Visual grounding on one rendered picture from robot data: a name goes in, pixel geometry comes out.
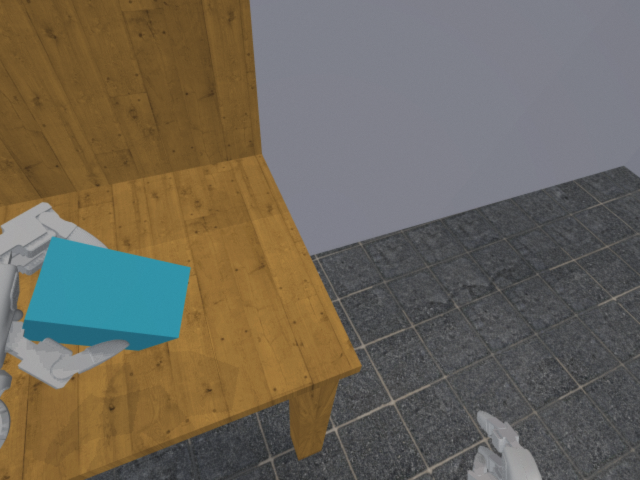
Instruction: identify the sponge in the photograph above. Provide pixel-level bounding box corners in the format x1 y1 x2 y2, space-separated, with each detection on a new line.
22 237 191 351

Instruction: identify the table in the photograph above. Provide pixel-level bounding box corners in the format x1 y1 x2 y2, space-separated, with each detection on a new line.
0 0 362 480

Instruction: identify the robot right hand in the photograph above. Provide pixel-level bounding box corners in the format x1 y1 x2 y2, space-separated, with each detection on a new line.
468 411 542 480

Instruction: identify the robot left hand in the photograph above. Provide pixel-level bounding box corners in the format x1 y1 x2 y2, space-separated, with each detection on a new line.
0 202 130 389

